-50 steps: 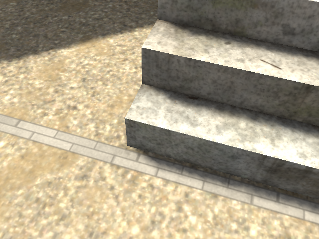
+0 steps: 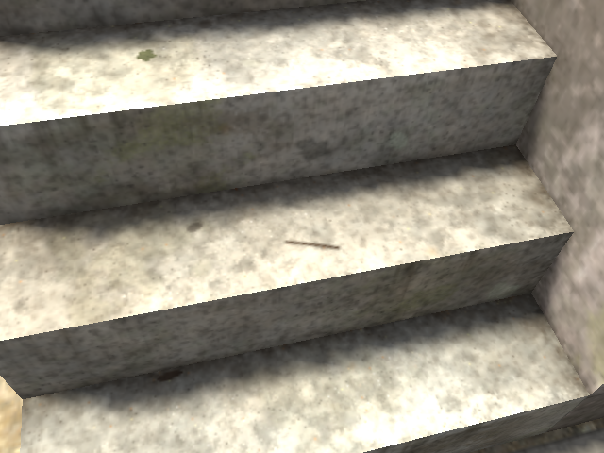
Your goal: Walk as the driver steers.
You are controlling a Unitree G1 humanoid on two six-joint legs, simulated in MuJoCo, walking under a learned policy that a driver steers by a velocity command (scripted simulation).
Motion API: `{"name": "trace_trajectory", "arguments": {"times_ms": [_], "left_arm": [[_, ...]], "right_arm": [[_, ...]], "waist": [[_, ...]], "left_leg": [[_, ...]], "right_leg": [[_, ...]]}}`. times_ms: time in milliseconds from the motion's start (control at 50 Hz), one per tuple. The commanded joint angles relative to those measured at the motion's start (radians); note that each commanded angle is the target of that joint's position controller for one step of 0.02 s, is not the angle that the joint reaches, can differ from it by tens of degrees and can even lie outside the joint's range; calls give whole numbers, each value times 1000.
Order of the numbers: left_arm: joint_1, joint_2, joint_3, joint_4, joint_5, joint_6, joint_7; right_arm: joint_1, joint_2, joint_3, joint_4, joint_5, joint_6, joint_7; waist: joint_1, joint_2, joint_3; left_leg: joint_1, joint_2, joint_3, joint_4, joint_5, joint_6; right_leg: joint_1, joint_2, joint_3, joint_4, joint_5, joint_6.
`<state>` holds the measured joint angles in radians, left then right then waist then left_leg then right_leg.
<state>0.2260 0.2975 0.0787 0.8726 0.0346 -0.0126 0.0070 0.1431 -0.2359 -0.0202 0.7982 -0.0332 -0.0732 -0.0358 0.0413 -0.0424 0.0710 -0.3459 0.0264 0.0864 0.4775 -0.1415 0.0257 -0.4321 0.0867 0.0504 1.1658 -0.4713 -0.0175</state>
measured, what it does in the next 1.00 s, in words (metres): steps on the spot: right foot, then left foot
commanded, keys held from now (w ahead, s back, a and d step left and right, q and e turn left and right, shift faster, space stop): e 0.34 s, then q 0.66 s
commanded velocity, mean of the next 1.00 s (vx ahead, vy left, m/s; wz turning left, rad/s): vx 0.05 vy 0.00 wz -0.07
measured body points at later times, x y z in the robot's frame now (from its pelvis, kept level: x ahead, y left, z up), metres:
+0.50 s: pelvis +0.02 -0.04 +0.00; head +0.03 -0.07 +0.45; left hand +0.26 +0.16 -0.08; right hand +0.05 -0.34 -0.13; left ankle +0.05 +0.11 -0.67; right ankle +0.01 -0.12 -0.74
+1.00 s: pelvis -0.02 -0.02 +0.01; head +0.02 +0.00 +0.46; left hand +0.15 +0.27 -0.10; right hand +0.11 -0.32 -0.08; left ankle -0.01 +0.08 -0.74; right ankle -0.03 -0.17 -0.68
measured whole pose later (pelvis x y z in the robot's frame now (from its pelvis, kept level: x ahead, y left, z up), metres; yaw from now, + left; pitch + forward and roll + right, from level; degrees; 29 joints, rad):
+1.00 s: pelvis -0.02 -0.02 +0.01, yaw +1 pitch +3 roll -2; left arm 0.06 0.32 0.08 0.78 0.00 0.01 0.07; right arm 0.15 -0.31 -0.06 0.79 0.00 0.00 -0.04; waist -0.01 -0.01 0.03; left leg -0.29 -0.02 -0.09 0.45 -0.20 0.03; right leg -0.47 0.04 0.05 0.91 -0.40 0.08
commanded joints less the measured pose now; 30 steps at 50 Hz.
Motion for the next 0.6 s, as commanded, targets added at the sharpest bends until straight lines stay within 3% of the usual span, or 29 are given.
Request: {"name": "trace_trajectory", "arguments": {"times_ms": [20, 60, 120, 220, 260, 280, 300, 320, 340, 360, 380, 400, 420, 440, 460, 500, 520, 560, 600], "left_arm": [[56, 56, 15, -51, 16, 29, -22], [31, 41, 12, -76, 14, 36, -28], [-22, 34, 5, -115, 12, 54, -40], [-78, 28, -7, -172, -3, 67, -48], [-78, 39, -4, -190, -1, 60, -43], [-45, 37, -4, -186, 3, 50, -40], [-7, 57, 2, -170, 12, 30, -34], [9, 137, 16, -172, 17, 12, -20], [23, 272, 48, -196, -5, 15, -6], [-53, 221, 39, -226, -18, 9, 2], [-106, 171, 19, -225, -19, 0, 13], [-159, 114, 6, -229, -24, -5, 22], [-194, 63, -9, -229, -36, -3, 30], [-194, 22, -29, -214, -28, -3, 35], [-192, 0, -40, -198, -16, -3, 36], [-185, -3, -45, -169, -4, 0, 38], [-173, 24, -40, -158, -3, 4, 40], [-168, 97, -19, -151, -10, 17, 48], [-170, 126, -7, -151, -19, 28, 56]], "right_arm": [[72, -126, -31, -31, 9, 5, -12], [99, -141, -40, -20, 8, 4, -8], [87, -147, -47, -25, 7, 11, -6], [90, -187, -63, -29, -1, 38, 4], [101, -202, -71, -24, 5, 48, 3], [93, -206, -74, -22, 11, 58, 1], [126, -187, -72, -9, 8, 72, -1], [175, -131, -61, -22, -3, 87, 7], [132, -80, -40, -85, 5, 102, -9], [1, -178, -65, -98, 28, 81, -29], [-3, -186, -70, -96, 46, 73, -29], [26, -166, -69, -55, 40, 68, -37], [54, -164, -70, -31, 24, 67, -42], [75, -146, -66, -8, 17, 67, -38], [102, -115, -57, 11, 22, 67, -30], [81, -66, -33, 26, 32, 62, -13], [34, -72, -27, 13, 31, 60, -6], [-5, -126, -33, -5, 37, 60, 3], [-10, -154, -37, -8, 44, 61, 6]], "waist": [[-14, 174, -116], [-15, 164, -137], [-19, 188, -150], [-47, 225, -142], [-53, 228, -136], [-30, 197, -141], [-17, 101, -152], [-32, -180, -140], [-4, -331, -142], [15, -154, -175], [-28, -109, -146], [-52, -70, -158], [-65, -62, -176], [-75, -66, -194], [-86, -67, -204], [-68, -62, -193], [-46, -64, -175], [-23, -80, -151], [-15, -85, -124]], "left_leg": [[115, 257, -123, -176, 515, 165], [139, 275, -82, -170, 566, 184], [158, 293, -48, -167, 483, 183], [127, 297, 7, -136, 223, 132], [142, 314, 5, -93, 185, 112], [126, 300, 34, -23, 163, 80], [82, 254, 76, 113, 104, 33], [-109, 138, 154, 392, -289, -31], [-217, -5, 60, 582, -522, -79], [-240, 17, -85, 767, -548, -119], [-285, 46, -124, 727, -439, -110], [-268, 62, -128, 676, -371, -117], [-249, 67, -126, 637, -311, -130], [-173, 63, -120, 622, -272, -139], [-110, 57, -112, 561, -246, -145], [-19, 54, -95, 366, -229, -145], [-3, 47, -86, 309, -237, -141], [-18, 32, -70, 263, -278, -128], [-48, 29, -63, 244, -302, -111]], "right_leg": [[-66, -62, -9, 97, 71, 51], [-70, -70, -16, 39, 83, 65], [-53, -103, -32, -97, 104, 62], [98, -100, -116, -371, 66, 31], [139, -97, -135, -488, 68, 13], [208, -83, -148, -615, 136, 0], [302, -78, -106, -754, 210, -13], [394, -277, 180, -872, 454, -51], [286, -505, 435, -892, 802, -240], [281, -464, 395, -841, 837, -362], [284, -420, 258, -816, 847, -314], [297, -357, 176, -796, 810, -252], [311, -337, 139, -781, 822, -218], [278, -317, 93, -774, 885, -208], [255, -294, 45, -775, 888, -201], [243, -264, -4, -787, 807, -187], [244, -277, 15, -796, 763, -194], [269, -320, 75, -806, 662, -222], [288, -357, 125, -819, 584, -241]]}}
Keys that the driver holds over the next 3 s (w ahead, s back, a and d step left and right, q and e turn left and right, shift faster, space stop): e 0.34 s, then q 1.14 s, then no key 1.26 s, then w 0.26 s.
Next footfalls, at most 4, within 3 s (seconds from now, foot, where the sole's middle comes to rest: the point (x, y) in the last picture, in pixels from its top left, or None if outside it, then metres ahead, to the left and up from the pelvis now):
0.30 right None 0.05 -0.13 -0.77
0.76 left None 0.03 0.08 -0.77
1.16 right None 0.01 -0.15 -0.77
1.60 left None -0.08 0.10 -0.77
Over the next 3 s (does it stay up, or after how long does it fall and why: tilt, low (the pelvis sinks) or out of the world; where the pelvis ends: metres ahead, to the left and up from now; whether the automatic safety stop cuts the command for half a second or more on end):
stays up -0.06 -0.01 0.00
